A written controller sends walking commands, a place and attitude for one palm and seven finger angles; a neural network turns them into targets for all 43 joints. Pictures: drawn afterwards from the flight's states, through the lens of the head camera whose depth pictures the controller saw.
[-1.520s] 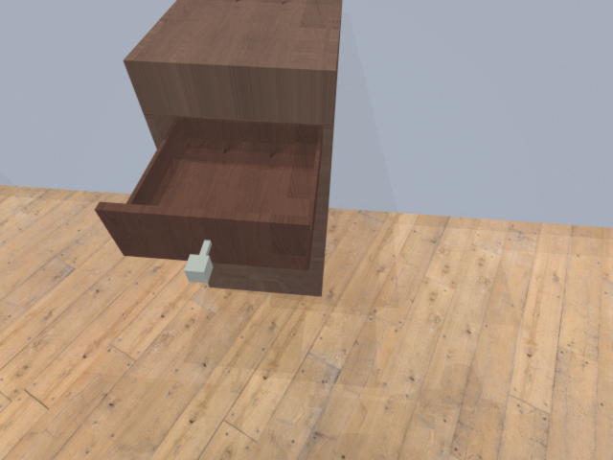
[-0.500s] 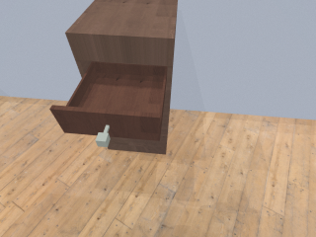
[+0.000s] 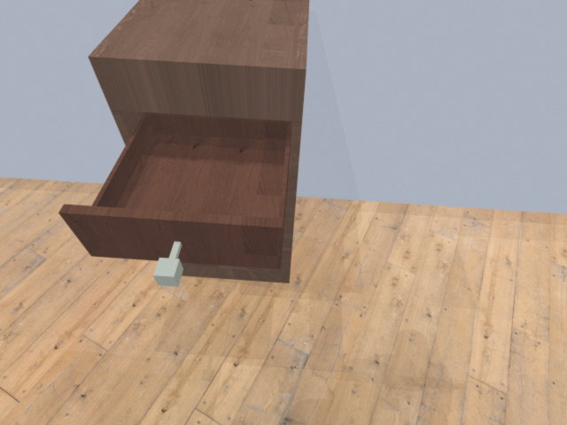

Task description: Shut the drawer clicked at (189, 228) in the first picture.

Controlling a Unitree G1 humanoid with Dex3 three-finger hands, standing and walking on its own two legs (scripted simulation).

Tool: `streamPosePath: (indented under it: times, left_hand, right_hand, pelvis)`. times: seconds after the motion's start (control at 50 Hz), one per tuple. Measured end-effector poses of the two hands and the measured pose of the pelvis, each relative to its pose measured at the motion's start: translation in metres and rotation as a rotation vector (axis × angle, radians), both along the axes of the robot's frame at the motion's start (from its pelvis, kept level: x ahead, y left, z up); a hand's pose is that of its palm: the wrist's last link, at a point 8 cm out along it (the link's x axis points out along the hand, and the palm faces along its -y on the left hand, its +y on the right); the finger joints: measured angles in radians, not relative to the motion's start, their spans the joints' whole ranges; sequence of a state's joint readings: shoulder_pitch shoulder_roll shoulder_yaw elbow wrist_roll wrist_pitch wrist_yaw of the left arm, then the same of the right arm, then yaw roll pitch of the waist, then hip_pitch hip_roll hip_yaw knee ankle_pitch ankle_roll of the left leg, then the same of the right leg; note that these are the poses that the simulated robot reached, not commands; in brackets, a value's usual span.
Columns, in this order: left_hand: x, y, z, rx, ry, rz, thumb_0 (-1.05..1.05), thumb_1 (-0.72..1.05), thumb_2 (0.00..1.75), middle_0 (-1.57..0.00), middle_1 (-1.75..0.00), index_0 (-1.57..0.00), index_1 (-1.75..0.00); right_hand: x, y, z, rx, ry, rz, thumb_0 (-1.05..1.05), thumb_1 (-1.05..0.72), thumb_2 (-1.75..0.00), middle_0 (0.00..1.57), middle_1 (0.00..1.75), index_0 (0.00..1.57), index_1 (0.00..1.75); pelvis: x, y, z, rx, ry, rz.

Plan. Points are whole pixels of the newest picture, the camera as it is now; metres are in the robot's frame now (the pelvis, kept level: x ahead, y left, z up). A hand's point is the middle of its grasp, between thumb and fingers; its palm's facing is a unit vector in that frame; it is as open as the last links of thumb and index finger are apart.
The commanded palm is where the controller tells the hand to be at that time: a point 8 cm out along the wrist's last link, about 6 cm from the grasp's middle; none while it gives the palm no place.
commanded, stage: come to a stop and stand still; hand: left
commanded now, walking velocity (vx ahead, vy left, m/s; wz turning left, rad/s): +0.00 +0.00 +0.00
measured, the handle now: (172, 262) +0.39 +0.22 -0.07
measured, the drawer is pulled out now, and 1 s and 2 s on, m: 0.30 0.30 0.30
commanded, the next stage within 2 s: look again from close up in 1.10 s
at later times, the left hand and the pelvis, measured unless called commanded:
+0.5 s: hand out of the picture +0.10 +0.18 -0.16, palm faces +0.08 -0.97 -0.24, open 7.3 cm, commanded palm none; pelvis +0.05 -0.01 +0.01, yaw +2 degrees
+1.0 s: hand out of the picture +0.04 +0.19 -0.15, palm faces +0.01 -0.97 -0.22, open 7.3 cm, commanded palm none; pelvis +0.01 +0.01 +0.01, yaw +0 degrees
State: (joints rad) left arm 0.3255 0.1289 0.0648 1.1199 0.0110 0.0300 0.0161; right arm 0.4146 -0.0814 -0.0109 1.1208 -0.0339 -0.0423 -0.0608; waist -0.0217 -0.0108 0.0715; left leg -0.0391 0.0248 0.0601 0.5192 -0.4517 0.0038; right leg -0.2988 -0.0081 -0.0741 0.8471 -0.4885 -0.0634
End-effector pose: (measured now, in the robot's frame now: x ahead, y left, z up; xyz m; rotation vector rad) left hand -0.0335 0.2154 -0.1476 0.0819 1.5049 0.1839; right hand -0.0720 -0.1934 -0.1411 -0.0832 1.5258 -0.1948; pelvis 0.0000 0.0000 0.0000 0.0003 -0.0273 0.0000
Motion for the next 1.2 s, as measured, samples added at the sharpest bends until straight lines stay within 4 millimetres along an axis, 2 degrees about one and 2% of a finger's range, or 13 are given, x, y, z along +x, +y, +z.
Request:
streamPosePath:
  times: [0.1, 0.16, 0.26, 0.36, 0.46, 0.54, 0.68, 0.78, 0.9, 1.08, 1.2]
  left_hand:
    - [0.065, 0.007, 0.003, 0.06, -0.162, 0.002, 0.02, 0.94, 0.9, -0.2, -0.3, -0.2, -0.3]
    - [0.086, 0.01, 0.009, 0.087, -0.222, 0.02, 0.01, 0.94, 0.9, -0.2, -0.3, -0.2, -0.3]
    - [0.104, 0.01, 0.009, 0.075, -0.195, 0.0, 0.01, 0.93, 0.9, -0.2, -0.3, -0.2, -0.3]
    - [0.117, 0.005, 0.014, 0.059, -0.175, -0.012, 0.01, 0.92, 0.9, -0.2, -0.3, -0.2, -0.3]
    - [0.123, 0.008, 0.021, 0.079, -0.193, -0.026, 0.0, 0.92, 0.9, -0.2, -0.3, -0.2, -0.3]
    - [0.121, 0.009, 0.022, 0.092, -0.188, -0.042, 0.0, 0.92, 0.9, -0.2, -0.3, -0.2, -0.3]
    - [0.107, 0.011, 0.026, 0.116, -0.225, -0.064, 0.0, 0.91, 0.9, -0.2, -0.3, -0.2, -0.3]
    - [0.096, 0.015, 0.024, 0.101, -0.246, -0.085, 0.01, 0.91, 0.9, -0.2, -0.3, -0.21, -0.3]
    - [0.085, 0.019, 0.029, 0.078, -0.252, -0.103, 0.01, 0.91, 0.9, -0.2, -0.3, -0.2, -0.3]
    - [0.057, 0.021, 0.027, 0.061, -0.172, -0.099, 0.01, 0.91, 0.9, -0.2, -0.3, -0.2, -0.3]
    - [0.043, 0.017, 0.023, 0.044, -0.108, -0.09, 0.01, 0.91, 0.9, -0.2, -0.3, -0.2, -0.3]
  right_hand:
    - [-0.003, -0.001, -0.007, 0.053, 0.099, 0.02, 0.0, -0.91, -0.9, 0.2, 0.3, 0.2, 0.3]
    - [0.015, -0.01, -0.008, 0.052, 0.136, 0.04, 0.01, -0.91, -0.9, 0.2, 0.3, 0.2, 0.3]
    - [0.076, -0.026, -0.003, -0.007, 0.004, 0.055, 0.01, -0.91, -0.9, 0.2, 0.3, 0.2, 0.3]
    - [0.131, -0.034, 0.006, -0.042, -0.118, 0.077, 0.01, -0.92, -0.9, 0.2, 0.3, 0.2, 0.3]
    - [0.165, -0.047, 0.01, -0.06, -0.197, 0.092, 0.01, -0.93, -0.9, 0.2, 0.3, 0.2, 0.3]
    - [0.176, -0.052, 0.007, -0.056, -0.224, 0.105, 0.01, -0.92, -0.9, 0.2, 0.3, 0.2, 0.3]
    - [0.175, -0.053, 0.008, -0.035, -0.287, 0.106, 0.01, -0.91, -0.9, 0.2, 0.3, 0.2, 0.3]
    - [0.164, -0.043, 0.01, -0.028, -0.352, 0.107, 0.01, -0.91, -0.9, 0.19, 0.3, 0.2, 0.3]
    - [0.131, -0.033, 0.011, -0.019, -0.317, 0.113, 0.0, -0.93, -0.9, 0.2, 0.3, 0.2, 0.3]
    - [0.068, -0.024, 0.007, 0.001, -0.143, 0.101, 0.01, -0.92, -0.9, 0.2, 0.3, 0.2, 0.3]
    - [0.046, -0.017, 0.006, 0.014, -0.065, 0.078, 0.01, -0.91, -0.9, 0.2, 0.3, 0.2, 0.3]
  pelvis:
    - [0.02, -0.011, -0.006, 0.007, -0.004, 0.047]
    - [0.029, -0.013, -0.005, -0.016, -0.01, 0.078]
    - [0.042, -0.011, 0.001, -0.021, 0.012, 0.055]
    - [0.049, -0.01, 0.009, 0.004, 0.031, 0.035]
    - [0.049, -0.011, 0.012, 0.013, 0.035, 0.031]
    - [0.045, -0.015, 0.011, 0.01, 0.035, 0.029]
    - [0.035, -0.015, 0.009, -0.006, 0.032, 0.022]
    - [0.026, -0.006, 0.007, -0.002, -0.003, 0.011]
    - [0.015, 0.002, 0.011, 0.005, -0.003, 0.003]
    - [0.01, 0.006, 0.014, 0.011, 0.01, 0.0]
    - [0.013, 0.007, 0.014, 0.011, 0.009, -0.002]
